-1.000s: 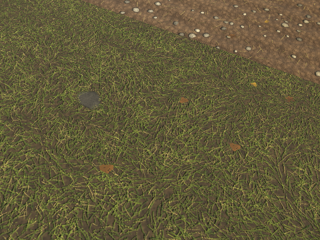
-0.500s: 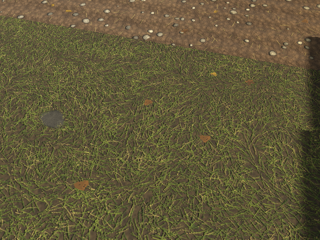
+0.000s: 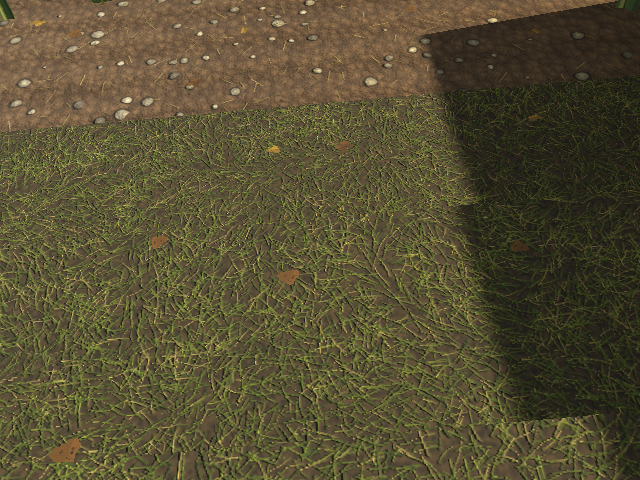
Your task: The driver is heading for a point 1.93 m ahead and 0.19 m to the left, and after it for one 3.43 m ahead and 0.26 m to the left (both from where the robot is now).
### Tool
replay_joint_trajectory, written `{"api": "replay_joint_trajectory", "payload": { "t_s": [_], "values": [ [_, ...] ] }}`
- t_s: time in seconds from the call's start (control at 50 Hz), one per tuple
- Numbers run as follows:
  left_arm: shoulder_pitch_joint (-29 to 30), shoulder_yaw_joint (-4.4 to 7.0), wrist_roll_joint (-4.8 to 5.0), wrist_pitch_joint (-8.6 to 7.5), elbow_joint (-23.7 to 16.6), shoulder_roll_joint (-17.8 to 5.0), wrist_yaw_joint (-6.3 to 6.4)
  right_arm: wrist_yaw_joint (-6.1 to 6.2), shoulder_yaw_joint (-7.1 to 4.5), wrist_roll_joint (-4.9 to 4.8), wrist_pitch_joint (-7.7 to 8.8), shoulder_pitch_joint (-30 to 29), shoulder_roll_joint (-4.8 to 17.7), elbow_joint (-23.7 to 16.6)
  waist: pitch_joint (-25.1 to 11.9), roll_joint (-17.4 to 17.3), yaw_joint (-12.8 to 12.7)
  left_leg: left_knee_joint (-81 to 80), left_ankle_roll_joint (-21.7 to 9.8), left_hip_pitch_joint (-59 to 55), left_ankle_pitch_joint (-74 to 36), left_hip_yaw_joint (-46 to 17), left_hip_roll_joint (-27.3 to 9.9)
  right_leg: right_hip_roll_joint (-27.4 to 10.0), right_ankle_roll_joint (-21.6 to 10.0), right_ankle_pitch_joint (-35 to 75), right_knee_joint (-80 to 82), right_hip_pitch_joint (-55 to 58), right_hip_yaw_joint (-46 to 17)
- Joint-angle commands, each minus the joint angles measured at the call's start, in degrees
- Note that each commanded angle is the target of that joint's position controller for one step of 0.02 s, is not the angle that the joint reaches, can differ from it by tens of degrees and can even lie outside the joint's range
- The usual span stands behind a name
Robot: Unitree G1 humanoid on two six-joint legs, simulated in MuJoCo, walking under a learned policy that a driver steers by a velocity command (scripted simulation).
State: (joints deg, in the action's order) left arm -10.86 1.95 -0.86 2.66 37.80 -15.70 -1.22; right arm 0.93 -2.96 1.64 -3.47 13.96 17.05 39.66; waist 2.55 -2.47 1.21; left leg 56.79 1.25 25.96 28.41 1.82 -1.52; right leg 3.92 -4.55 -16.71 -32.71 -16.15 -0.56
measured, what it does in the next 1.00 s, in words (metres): steps on the spot: left foot, then right foot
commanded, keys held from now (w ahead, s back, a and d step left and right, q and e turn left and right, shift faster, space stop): e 0.18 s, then no key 0.82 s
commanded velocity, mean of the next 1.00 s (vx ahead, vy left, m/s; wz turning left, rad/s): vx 0.00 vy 0.00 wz -0.24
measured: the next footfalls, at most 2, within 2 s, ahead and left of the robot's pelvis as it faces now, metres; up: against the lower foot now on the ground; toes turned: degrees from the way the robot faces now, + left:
left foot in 0.40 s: +0.09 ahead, +0.11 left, +0.00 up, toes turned -13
right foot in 0.68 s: +0.03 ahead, -0.08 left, +0.00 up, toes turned -7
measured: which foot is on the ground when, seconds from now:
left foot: up 0.00-0.38, down 0.40-1.00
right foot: down 0.00-0.40, up 0.42-0.66, down 0.68-1.00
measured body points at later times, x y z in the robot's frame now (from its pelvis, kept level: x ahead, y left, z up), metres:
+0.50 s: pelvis +0.02 +0.04 +0.01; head +0.04 +0.06 +0.45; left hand +0.17 +0.28 -0.13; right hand +0.11 -0.24 -0.08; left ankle +0.05 +0.12 -0.73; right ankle +0.00 -0.08 -0.71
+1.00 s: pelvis +0.03 +0.04 +0.01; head +0.04 +0.04 +0.46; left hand +0.15 +0.27 -0.13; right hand +0.06 -0.23 -0.12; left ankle +0.05 +0.12 -0.73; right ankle -0.01 -0.08 -0.73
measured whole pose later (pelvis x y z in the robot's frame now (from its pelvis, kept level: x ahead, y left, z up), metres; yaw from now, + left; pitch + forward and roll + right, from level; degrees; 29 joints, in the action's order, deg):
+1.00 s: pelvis +0.03 +0.04 +0.01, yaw -12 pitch -2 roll +0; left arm -12.1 0.4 -0.8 0.7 56.6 -13.3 0.8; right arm 0.4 -0.7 0.9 -0.2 13.9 13.4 51.0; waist 2.4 0.2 0.3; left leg 25.0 -2.6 8.9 13.7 -0.3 2.8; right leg 2.0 -0.5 -14.9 -24.7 -7.4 -4.1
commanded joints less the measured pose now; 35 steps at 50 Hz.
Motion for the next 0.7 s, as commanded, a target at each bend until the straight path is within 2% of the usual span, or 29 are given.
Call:
{"api": "replay_joint_trajectory", "payload": {
  "t_s": [0.02, 0.04, 0.06, 0.12, 0.2, 0.28, 0.34, 0.38, 0.4, 0.42, 0.44, 0.46, 0.48, 0.5, 0.54, 0.6, 0.64, 0.66, 0.68, 0.7],
  "values": [
    [0.1, 2.86, 0.27, 0.01, -2.5, -9.7, 1.63, 0.08, -1.24, 0.37, 1.07, -1.3, 5.5, -4.2, -2.4, 8.9, -0.6, 7.5, 1.0, 13.3, -6.5, -3.8, 0.0, -14.1, -8.2, 28.7, 12.3, 10.1, -17.6],
    [0.4, 2.73, 0.30, -0.01, -2.5, -9.3, 1.56, -0.13, -1.22, 0.67, 0.91, 0.0, 5.5, -3.4, -4.3, 8.8, -0.3, 8.4, 1.5, 11.0, -7.9, -3.3, 0.5, -12.7, -7.8, 31.1, 11.8, 9.2, -16.0],
    [-0.3, 2.83, 0.74, -0.03, -2.0, -9.2, 1.10, -0.50, -1.28, 0.48, 0.54, 0.4, 5.6, -3.2, -5.4, 8.1, -0.2, 9.3, 1.8, 9.3, -9.0, -3.4, 0.7, -12.2, -7.6, 31.2, 11.6, 7.9, -15.7],
    [-2.3, 3.40, 0.67, -0.05, -1.3, -10.0, 0.65, -0.81, -0.80, 0.09, -0.18, -2.3, 4.3, -4.2, -4.8, 7.9, -1.4, 5.7, 2.2, 10.5, -10.3, -3.5, 0.9, -11.4, -7.7, 23.4, 12.3, 7.3, -17.8],
    [-5.2, 3.90, -0.11, 0.04, -0.9, -10.6, 0.87, -0.46, -0.47, 0.18, 0.13, -5.9, 3.9, -5.4, -4.0, 9.1, -3.6, -2.0, 2.0, 11.2, -11.1, -4.9, 1.1, -11.9, -8.6, 14.3, 12.2, 8.5, -22.6],
    [-5.6, 3.57, -0.93, -0.19, -0.8, -10.1, 0.72, -0.04, -0.05, -0.53, 0.82, -7.5, 3.4, -5.9, -4.7, 9.7, -4.5, -8.8, 0.3, 3.9, -8.8, -4.2, 2.3, -12.2, -8.8, 15.5, 11.0, 5.3, -24.3],
    [-3.9, 3.22, -1.13, -0.24, -1.0, -10.0, 0.52, 0.09, 0.13, -1.28, 1.32, -5.7, 3.3, -5.6, -4.8, 10.6, -3.3, -16.1, -1.4, -4.8, -6.6, -3.1, 3.7, -11.8, -7.7, 19.5, 10.2, 2.0, -25.6],
    [-2.1, 2.51, -0.48, -0.42, -0.9, -8.7, 0.99, 0.52, 0.48, -0.98, 2.02, -0.9, 2.1, -3.9, -4.6, 9.4, 0.2, -30.5, -3.0, -15.9, -14.0, -3.0, 3.3, -9.5, -4.5, 16.8, 8.1, -2.1, -25.3],
    [-3.8, 2.00, -0.44, -0.79, -0.5, -7.0, 1.14, 1.08, 0.38, -0.33, 2.72, 0.4, 3.3, -3.5, -4.9, 6.4, 0.0, -35.5, -3.5, -22.1, -17.2, -6.4, -1.0, -7.4, -1.5, 9.6, 6.2, -5.7, -24.0],
    [-7.3, 0.96, -0.60, -1.07, -0.7, -2.6, 1.10, 1.39, 0.39, 0.58, 3.40, 1.2, 6.5, -4.3, -7.6, -5.9, -1.7, -40.6, -5.7, -27.5, -18.1, -20.8, -14.4, -1.6, 1.5, -5.9, -4.5, -9.3, -16.5],
    [-5.1, 1.76, -0.06, -0.91, -1.8, -5.8, 1.28, 1.02, 0.20, 0.25, 3.05, -0.9, 8.7, -4.1, -4.9, -11.1, -1.5, -41.7, -12.2, -19.5, -24.3, -29.8, -19.8, 4.2, 2.3, -14.6, -4.6, -11.5, -8.9],
    [-4.2, 2.50, -0.56, -0.45, -0.7, -7.9, 1.17, 0.61, 0.71, -0.44, 3.10, -1.1, 6.3, -3.6, -3.1, -6.8, -1.4, -41.2, -13.6, -16.6, -22.4, -27.4, -17.8, 1.7, 2.9, -14.8, -9.4, -8.4, -9.2],
    [-4.1, 2.46, -0.32, -0.19, 0.2, -7.1, 0.66, 0.33, 1.35, -0.74, 3.28, -3.0, 4.5, -3.5, -1.8, -5.9, -2.2, -40.8, -12.7, -15.0, -20.9, -23.4, -14.5, 1.6, 3.2, -11.8, -10.4, -7.6, -8.5],
    [-4.4, 2.08, -0.24, -0.15, 1.4, -5.9, 0.38, 0.32, 1.59, -0.26, 3.24, -4.9, 3.9, -3.6, -1.3, -5.4, -2.8, -40.1, -11.2, -13.9, -21.3, -18.7, -11.1, 1.4, 3.8, -9.0, -10.8, -6.0, -7.4],
    [-5.3, 1.29, -0.31, 0.01, 2.8, -4.1, -0.18, 0.38, 1.52, -0.33, 3.28, -5.7, 4.1, -3.0, -2.4, -7.8, -3.2, -38.6, -9.6, -13.6, -26.2, -13.6, -7.3, 1.2, 4.5, -6.4, -7.9, -2.4, -4.0],
    [-2.9, 0.44, 0.25, 0.16, 3.5, -3.2, 0.07, -0.03, 1.47, -0.69, 3.07, -2.8, 3.9, -1.6, -3.4, -7.2, -1.6, -37.2, -9.9, -15.3, -27.1, -13.7, -7.3, 0.2, 4.6, -4.2, -0.5, 0.8, -1.4],
    [-2.7, -0.16, 0.14, -0.16, 4.6, -2.4, 0.43, -0.10, 1.42, -0.92, 2.91, -2.8, 4.0, -1.0, -3.5, -5.9, -2.4, -36.0, -8.4, -13.5, -24.3, -13.5, -6.5, -0.8, 4.0, 4.7, 9.3, 6.8, -1.2],
    [-2.1, -0.23, -0.41, -0.59, 5.0, -3.2, 0.69, -0.20, 1.58, -0.74, 3.18, -2.0, 3.4, -0.7, -3.9, -4.7, -2.2, -36.0, -6.8, -11.4, -22.7, -14.0, -6.4, -2.7, 3.7, 8.3, 11.1, 10.7, -3.9],
    [-2.6, -0.23, -0.94, -1.17, 5.5, -4.5, 0.98, -0.49, 1.84, -0.58, 3.60, -1.6, 2.6, -0.7, -5.2, -3.0, -2.2, -35.9, -5.2, -9.5, -20.7, -14.1, -6.1, -6.4, 3.5, 10.4, 10.8, 14.2, -7.7],
    [-1.1, 0.35, -0.70, -1.40, 6.6, -6.6, 1.16, -0.91, 1.75, -0.97, 3.80, 0.1, 2.3, -0.4, -2.7, 3.5, -0.1, -36.9, -4.3, -10.0, -18.4, -10.9, -2.9, -7.7, 2.4, 11.9, 8.3, 10.2, -9.5]
  ]
}}
Velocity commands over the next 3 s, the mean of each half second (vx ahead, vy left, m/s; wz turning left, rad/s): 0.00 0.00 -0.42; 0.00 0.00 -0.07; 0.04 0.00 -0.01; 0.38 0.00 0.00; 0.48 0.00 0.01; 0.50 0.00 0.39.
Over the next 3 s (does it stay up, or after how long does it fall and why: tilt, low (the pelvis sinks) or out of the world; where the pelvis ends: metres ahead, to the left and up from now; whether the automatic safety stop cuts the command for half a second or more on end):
stays up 0.78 -0.22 -0.15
